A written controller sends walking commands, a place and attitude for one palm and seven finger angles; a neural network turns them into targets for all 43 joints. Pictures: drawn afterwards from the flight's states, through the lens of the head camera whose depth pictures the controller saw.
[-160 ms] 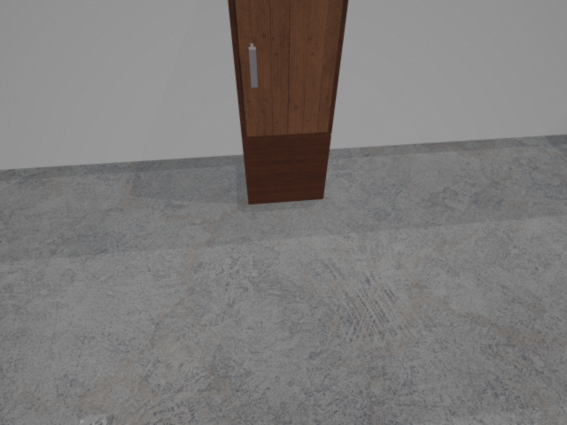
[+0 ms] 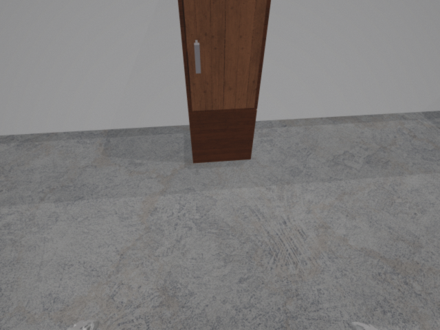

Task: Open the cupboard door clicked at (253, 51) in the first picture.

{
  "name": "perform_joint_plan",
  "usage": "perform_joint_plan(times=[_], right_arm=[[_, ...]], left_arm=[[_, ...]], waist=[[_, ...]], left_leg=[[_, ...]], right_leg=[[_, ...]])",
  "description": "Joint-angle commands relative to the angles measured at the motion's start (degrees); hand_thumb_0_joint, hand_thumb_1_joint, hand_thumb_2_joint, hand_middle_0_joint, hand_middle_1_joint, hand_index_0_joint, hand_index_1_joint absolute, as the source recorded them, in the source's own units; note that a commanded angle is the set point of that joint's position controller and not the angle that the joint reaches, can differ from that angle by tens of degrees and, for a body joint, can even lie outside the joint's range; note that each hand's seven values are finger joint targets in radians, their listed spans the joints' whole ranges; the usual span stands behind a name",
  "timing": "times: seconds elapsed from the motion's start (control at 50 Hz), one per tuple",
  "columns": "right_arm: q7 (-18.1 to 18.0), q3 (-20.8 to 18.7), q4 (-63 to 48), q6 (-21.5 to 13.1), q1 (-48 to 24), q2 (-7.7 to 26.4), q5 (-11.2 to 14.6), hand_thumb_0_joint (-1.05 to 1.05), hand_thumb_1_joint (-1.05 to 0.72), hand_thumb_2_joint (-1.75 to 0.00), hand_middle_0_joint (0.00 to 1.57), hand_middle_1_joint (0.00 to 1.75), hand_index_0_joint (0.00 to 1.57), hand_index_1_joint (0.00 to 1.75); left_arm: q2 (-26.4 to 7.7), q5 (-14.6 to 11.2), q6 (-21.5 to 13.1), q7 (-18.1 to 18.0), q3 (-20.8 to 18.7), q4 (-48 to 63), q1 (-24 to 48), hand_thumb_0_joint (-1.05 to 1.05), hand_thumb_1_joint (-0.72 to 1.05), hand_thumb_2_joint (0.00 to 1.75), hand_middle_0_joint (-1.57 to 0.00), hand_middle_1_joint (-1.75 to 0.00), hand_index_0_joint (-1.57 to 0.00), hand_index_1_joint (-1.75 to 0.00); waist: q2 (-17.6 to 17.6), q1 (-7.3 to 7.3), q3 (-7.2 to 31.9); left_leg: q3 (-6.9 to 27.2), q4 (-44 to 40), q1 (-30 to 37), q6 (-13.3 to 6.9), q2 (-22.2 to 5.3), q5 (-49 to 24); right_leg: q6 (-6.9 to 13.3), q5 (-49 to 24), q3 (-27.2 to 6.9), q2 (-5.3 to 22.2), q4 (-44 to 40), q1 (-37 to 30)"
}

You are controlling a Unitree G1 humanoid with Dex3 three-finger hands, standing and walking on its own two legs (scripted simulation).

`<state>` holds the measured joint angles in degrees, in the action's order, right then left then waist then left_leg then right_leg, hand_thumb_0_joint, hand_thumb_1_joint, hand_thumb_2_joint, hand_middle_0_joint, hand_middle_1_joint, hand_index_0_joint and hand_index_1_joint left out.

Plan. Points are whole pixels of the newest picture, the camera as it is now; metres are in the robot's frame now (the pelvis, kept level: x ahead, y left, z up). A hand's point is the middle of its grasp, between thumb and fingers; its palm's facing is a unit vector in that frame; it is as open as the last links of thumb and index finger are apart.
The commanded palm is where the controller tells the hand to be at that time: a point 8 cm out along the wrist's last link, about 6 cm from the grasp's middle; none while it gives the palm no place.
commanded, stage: stand and wait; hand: left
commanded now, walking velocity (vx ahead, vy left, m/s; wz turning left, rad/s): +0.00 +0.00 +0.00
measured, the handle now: (197, 56) +1.21 +0.18 -0.04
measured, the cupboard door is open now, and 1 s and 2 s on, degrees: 0 0 0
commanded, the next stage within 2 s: look at it before walking up in 0.70 s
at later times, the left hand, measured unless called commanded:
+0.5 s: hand out of the picture +0.05 +0.24 -0.15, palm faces -0.03 -0.94 -0.33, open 7.4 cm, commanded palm none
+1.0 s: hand out of the picture +0.06 +0.23 -0.15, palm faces -0.04 -0.95 -0.32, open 7.4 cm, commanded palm none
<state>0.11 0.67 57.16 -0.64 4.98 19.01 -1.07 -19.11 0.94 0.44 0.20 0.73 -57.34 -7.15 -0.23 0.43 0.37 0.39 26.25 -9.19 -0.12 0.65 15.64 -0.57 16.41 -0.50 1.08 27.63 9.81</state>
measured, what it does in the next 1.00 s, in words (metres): stands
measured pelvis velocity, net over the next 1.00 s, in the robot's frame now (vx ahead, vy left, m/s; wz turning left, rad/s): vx -0.02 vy -0.01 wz -0.01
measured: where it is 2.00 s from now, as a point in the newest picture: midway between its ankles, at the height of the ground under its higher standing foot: outside the picture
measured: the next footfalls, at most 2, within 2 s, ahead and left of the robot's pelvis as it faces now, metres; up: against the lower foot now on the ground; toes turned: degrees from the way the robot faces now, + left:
left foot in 1.98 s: +0.28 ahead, +0.11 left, +0.00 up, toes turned -7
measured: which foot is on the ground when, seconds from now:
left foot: down 0.00-1.00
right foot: down 0.00-1.00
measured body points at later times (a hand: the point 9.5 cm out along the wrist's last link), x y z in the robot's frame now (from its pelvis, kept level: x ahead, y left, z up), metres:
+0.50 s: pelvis -0.02 -0.01 +0.00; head -0.02 -0.01 +0.45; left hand +0.05 +0.28 -0.13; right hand +0.05 -0.31 -0.13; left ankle -0.02 +0.12 -0.74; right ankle -0.02 -0.13 -0.74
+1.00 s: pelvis -0.02 -0.01 +0.01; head -0.02 -0.01 +0.46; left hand +0.06 +0.28 -0.13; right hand +0.06 -0.30 -0.13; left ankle -0.02 +0.12 -0.74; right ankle -0.02 -0.13 -0.74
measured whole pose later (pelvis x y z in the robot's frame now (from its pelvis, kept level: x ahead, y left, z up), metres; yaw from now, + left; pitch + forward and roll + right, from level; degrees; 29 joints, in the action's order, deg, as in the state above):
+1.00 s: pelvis -0.02 -0.01 +0.01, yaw -1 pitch -2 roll +0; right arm 0.3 0.6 63.7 -0.7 7.3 18.8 -0.6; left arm -19.1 1.0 0.0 0.4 0.5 -62.1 -8.4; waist 0.4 0.1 -0.8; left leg 0.2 21.7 -8.3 0.7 -0.6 11.7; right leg 0.0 11.8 -0.7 -0.1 22.3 8.8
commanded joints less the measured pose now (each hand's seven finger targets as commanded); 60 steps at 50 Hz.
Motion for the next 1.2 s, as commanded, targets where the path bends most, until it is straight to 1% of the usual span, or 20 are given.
perform_joint_plan(times=[0.0,0.16,0.24,0.3,0.32,0.36,0.38,0.44,0.48,0.56,0.66,0.8,0.82,0.86,0.88,0.94,0.96,1.04,1.16,1.18], right_arm=[[-1.1,-3.0,-3.1,-1.4,-2.6,11.8,0.1,0.0,-0.9,-0.9,0.2,0.3,0.2,0.3],[-1.1,-2.9,-1.4,-1.3,-2.2,11.3,0.3,0.0,-0.9,-0.9,0.2,0.3,0.2,0.3],[-1.1,-2.8,-0.4,-1.3,-1.7,11.4,0.4,0.0,-0.9,-0.9,0.2,0.3,0.2,0.3],[-1.0,-2.7,0.4,-1.3,-1.4,11.5,0.4,0.0,-0.9,-0.9,0.2,0.3,0.2,0.3],[-1.0,-2.6,0.6,-1.2,-1.2,11.4,0.5,0.0,-0.9,-0.9,0.2,0.3,0.2,0.3],[-1.0,-2.6,1.1,-1.3,-0.8,11.6,0.5,0.0,-0.9,-0.9,0.2,0.3,0.2,0.3],[-1.0,-2.5,1.4,-1.3,-0.8,11.6,0.4,0.0,-0.9,-0.9,0.2,0.3,0.2,0.3],[-0.9,-2.5,1.9,-1.2,-0.5,11.6,0.5,0.0,-0.9,-0.9,0.2,0.3,0.2,0.3],[-0.9,-2.5,2.3,-1.2,-0.1,11.6,0.5,0.0,-0.9,-0.9,0.2,0.3,0.2,0.3],[-0.9,-2.4,2.6,-1.2,0.2,11.6,0.5,0.0,-0.9,-0.9,0.2,0.3,0.2,0.3],[-0.8,-2.4,2.9,-1.2,0.3,11.7,0.5,0.0,-0.9,-0.9,0.2,0.3,0.2,0.3],[-0.8,-2.5,3.0,-1.4,0.1,11.7,0.5,0.0,-0.9,-0.9,0.2,0.3,0.2,0.3],[-0.8,-2.6,2.9,-1.3,0.1,11.6,0.6,0.0,-0.9,-0.9,0.2,0.3,0.2,0.3],[-0.8,-2.6,2.9,-1.3,0.0,11.6,0.5,0.0,-0.9,-0.9,0.2,0.3,0.2,0.3],[-0.8,-2.5,3.0,-1.3,-0.2,11.7,0.5,0.0,-0.9,-0.9,0.2,0.3,0.2,0.3],[-0.8,-2.6,2.9,-1.4,-0.1,11.6,0.6,0.0,-0.9,-0.9,0.2,0.3,0.2,0.3],[-0.8,-2.6,2.9,-1.4,-0.2,11.6,0.6,0.0,-0.9,-0.9,0.2,0.3,0.2,0.3],[-0.9,-2.6,2.9,-1.5,-0.6,11.8,0.6,0.0,-0.9,-0.9,0.2,0.3,0.2,0.3],[-0.8,-2.6,2.9,-1.4,-0.7,11.8,0.6,0.0,-0.9,-0.9,0.2,0.3,0.2,0.3],[-0.8,-2.5,3.0,-1.4,-0.7,11.9,0.7,0.0,-0.9,-0.9,0.2,0.3,0.2,0.3]], left_arm=[[-12.2,-0.3,-1.6,-1.1,-2.7,3.5,2.4,0.0,0.9,0.9,-0.2,-0.3,-0.2,-0.3],[-12.1,-0.3,-1.8,-1.0,-2.9,2.3,1.8,0.0,0.9,0.9,-0.2,-0.3,-0.2,-0.3],[-12.1,-0.4,-1.9,-1.0,-2.8,1.3,1.5,0.0,0.9,0.9,-0.2,-0.3,-0.2,-0.3],[-12.1,-0.4,-1.9,-1.0,-2.7,0.5,1.3,0.0,0.9,0.9,-0.2,-0.3,-0.2,-0.3],[-12.2,-0.4,-1.9,-1.0,-2.8,0.5,1.3,0.0,0.9,0.9,-0.2,-0.3,-0.2,-0.3],[-12.1,-0.4,-1.9,-0.9,-2.7,0.0,1.2,0.0,0.9,0.9,-0.2,-0.3,-0.2,-0.3],[-12.1,-0.5,-1.8,-0.9,-2.7,-0.2,1.3,0.0,0.9,0.9,-0.2,-0.3,-0.2,-0.3],[-12.2,-0.4,-1.9,-0.9,-2.6,-0.6,1.0,0.0,0.9,0.9,-0.2,-0.3,-0.2,-0.3],[-12.2,-0.4,-1.9,-0.9,-2.6,-0.8,1.0,0.0,0.9,0.9,-0.2,-0.3,-0.2,-0.3],[-12.2,-0.4,-1.9,-0.8,-2.6,-1.0,0.9,0.0,0.9,0.9,-0.2,-0.3,-0.2,-0.3],[-12.2,-0.4,-1.9,-0.8,-2.5,-1.0,1.0,0.0,0.9,0.9,-0.2,-0.3,-0.2,-0.3],[-11.9,-0.3,-2.0,-0.9,-2.5,-1.1,0.8,0.0,0.9,0.9,-0.2,-0.3,-0.2,-0.3],[-12.0,-0.3,-2.0,-0.9,-2.5,-0.9,0.8,0.0,0.9,0.9,-0.2,-0.3,-0.2,-0.3],[-12.0,-0.3,-2.0,-0.9,-2.5,-1.0,0.9,0.0,0.9,0.9,-0.2,-0.3,-0.2,-0.3],[-11.9,-0.3,-2.0,-0.9,-2.5,-1.0,0.9,0.0,0.9,0.9,-0.2,-0.3,-0.2,-0.3],[-11.9,-0.2,-2.0,-0.9,-2.5,-1.0,0.8,0.0,0.9,0.9,-0.2,-0.3,-0.2,-0.3],[-12.0,-0.3,-2.0,-0.9,-2.5,-1.0,0.9,0.0,0.9,0.9,-0.2,-0.3,-0.2,-0.3],[-11.9,-0.3,-2.0,-0.9,-2.5,-1.1,0.7,0.0,0.9,0.9,-0.2,-0.3,-0.2,-0.3],[-11.9,-0.2,-2.0,-0.8,-2.4,-1.2,0.5,0.0,0.9,0.9,-0.2,-0.3,-0.2,-0.3],[-12.0,-0.3,-2.0,-0.8,-2.4,-1.4,0.5,0.0,0.9,0.9,-0.2,-0.3,-0.2,-0.3]], waist=[[0.5,-0.4,2.3],[1.2,-0.38,2.2],[0.6,-0.37,2.7],[0.4,-0.33,1.8],[0.9,-0.23,1.2],[0.9,-0.29,1.3],[0.5,-0.25,0.8],[0.5,-0.22,0.7],[1.4,-0.29,0.3],[0.8,-0.19,0.1],[1.1,-0.33,0.0],[0.6,-0.33,0.9],[1.1,-0.26,0.8],[0.9,-0.33,0.4],[0.1,-0.32,0.1],[0.1,-0.28,0.9],[0.8,-0.26,0.6],[0.0,-0.19,1.1],[0.3,-0.15,0.6],[0.2,-0.2,1.1]], left_leg=[[4.5,-4.4,0.7,-2.3,-6.6,-15.0],[4.3,-5.1,0.7,-1.8,-6.6,-12.7],[4.5,-5.4,1.3,-1.7,-6.8,-12.3],[4.5,-6.0,0.9,-1.6,-6.8,-11.2],[4.7,-6.1,0.3,-1.6,-6.8,-10.8],[4.8,-6.6,0.3,-1.6,-6.8,-10.0],[4.9,-6.8,0.2,-1.6,-6.9,-9.5],[4.9,-7.1,0.1,-1.6,-6.9,-8.7],[5.0,-7.2,0.0,-1.5,-6.8,-8.3],[5.0,-7.4,-0.3,-1.4,-6.9,-8.1],[5.1,-7.7,-0.2,-1.4,-7.0,-7.7],[5.2,-7.8,0.8,-1.4,-7.3,-9.9],[5.2,-7.6,0.8,-1.4,-7.3,-9.9],[5.1,-7.8,0.6,-1.4,-7.2,-9.3],[5.2,-8.1,0.5,-1.4,-7.3,-9.0],[5.3,-8.1,1.1,-1.6,-7.4,-10.2],[5.3,-8.0,0.9,-1.5,-7.4,-10.3],[5.3,-8.2,1.4,-1.6,-7.5,-11.1],[5.5,-8.5,1.5,-1.6,-7.5,-10.8],[5.5,-8.6,1.8,-1.6,-7.5,-11.0]], right_leg=[[2.7,-14.7,-4.6,5.4,-4.3,-0.6],[2.8,-13.8,-5.4,5.7,-6.2,-1.1],[2.9,-13.4,-5.8,5.8,-6.9,-1.5],[2.9,-12.4,-5.9,5.8,-7.5,-1.4],[2.9,-11.7,-5.9,5.7,-7.7,-1.3],[2.9,-10.4,-6.2,5.7,-8.1,-1.2],[2.9,-9.5,-6.1,5.7,-8.3,-0.9],[2.9,-8.4,-6.5,5.8,-8.9,-0.8],[2.9,-7.5,-6.8,5.8,-9.4,-0.5],[2.8,-6.9,-6.6,5.8,-9.6,-0.4],[2.7,-5.8,-6.6,5.7,-9.8,0.2],[2.7,-9.1,-6.5,5.7,-9.3,-0.3],[2.7,-9.3,-6.5,5.6,-9.3,-0.4],[2.6,-8.5,-6.6,5.7,-9.7,0.0],[2.6,-8.2,-6.6,5.6,-9.7,0.0],[2.5,-9.7,-6.4,5.6,-9.3,-0.6],[2.5,-10.0,-6.4,5.5,-9.4,-0.6],[2.4,-10.8,-6.1,5.7,-9.3,-0.9],[2.3,-10.2,-6.0,5.7,-9.7,-0.8],[2.3,-10.5,-5.9,5.7,-9.6,-1.1]])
